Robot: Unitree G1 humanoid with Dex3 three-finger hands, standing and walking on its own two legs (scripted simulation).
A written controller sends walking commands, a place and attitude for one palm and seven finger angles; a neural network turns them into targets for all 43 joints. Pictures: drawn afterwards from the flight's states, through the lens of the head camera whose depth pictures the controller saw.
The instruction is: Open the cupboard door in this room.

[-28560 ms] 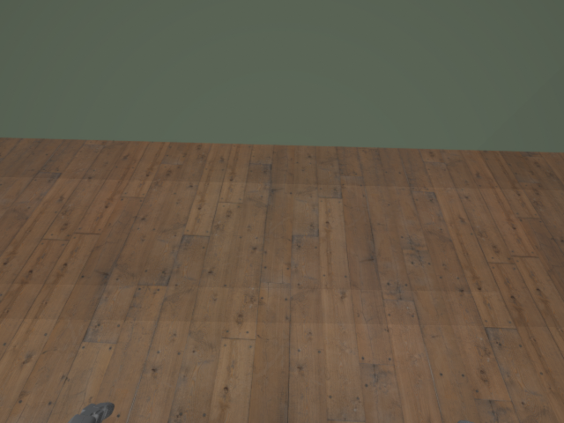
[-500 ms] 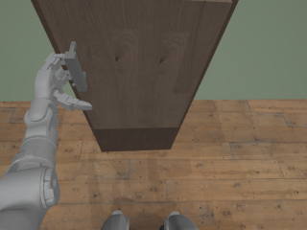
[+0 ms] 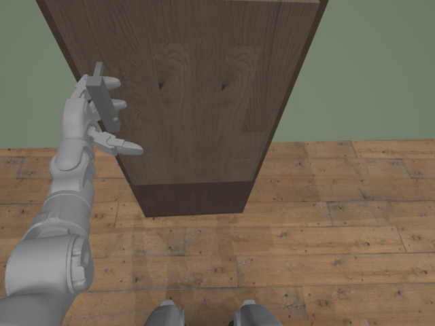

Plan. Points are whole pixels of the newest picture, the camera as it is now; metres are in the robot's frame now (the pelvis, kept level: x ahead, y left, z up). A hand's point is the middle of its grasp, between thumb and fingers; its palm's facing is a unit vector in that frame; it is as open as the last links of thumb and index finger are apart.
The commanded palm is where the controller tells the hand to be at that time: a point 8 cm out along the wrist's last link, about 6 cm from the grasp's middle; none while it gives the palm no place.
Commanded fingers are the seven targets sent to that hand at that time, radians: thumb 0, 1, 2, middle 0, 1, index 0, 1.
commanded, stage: slide the fingers in behind the handle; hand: left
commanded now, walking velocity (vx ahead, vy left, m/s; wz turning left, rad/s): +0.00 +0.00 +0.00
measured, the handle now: (106, 98) +0.52 +0.19 +0.08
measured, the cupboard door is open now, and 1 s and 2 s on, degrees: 0 0 39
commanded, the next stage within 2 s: close the thumb around the handle in 0.12 s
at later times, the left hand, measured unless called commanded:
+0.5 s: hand (118, 118) +0.47 +0.17 +0.08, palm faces +0.03 -1.00 -0.01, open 11.7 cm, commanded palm +0.45 +0.22 +0.08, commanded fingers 0.00 0.34 0.66 -0.36 -1.29 -0.36 -1.29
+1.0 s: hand (119, 118) +0.48 +0.17 +0.08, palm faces +0.03 -1.00 +0.00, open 5.5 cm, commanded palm +0.44 +0.21 +0.08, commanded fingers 0.00 0.90 0.90 -0.40 -1.35 -0.40 -1.35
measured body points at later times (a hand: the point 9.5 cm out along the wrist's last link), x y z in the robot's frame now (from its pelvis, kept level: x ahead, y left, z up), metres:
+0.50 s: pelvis +0.00 +0.00 +0.00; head +0.10 +0.01 +0.44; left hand +0.47 +0.22 +0.08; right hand +0.03 -0.27 -0.11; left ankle +0.01 +0.10 -0.68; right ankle +0.00 -0.11 -0.68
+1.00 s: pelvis +0.01 +0.00 +0.00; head +0.10 +0.01 +0.44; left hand +0.47 +0.22 +0.08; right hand +0.04 -0.26 -0.11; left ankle +0.01 +0.10 -0.68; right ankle +0.00 -0.11 -0.68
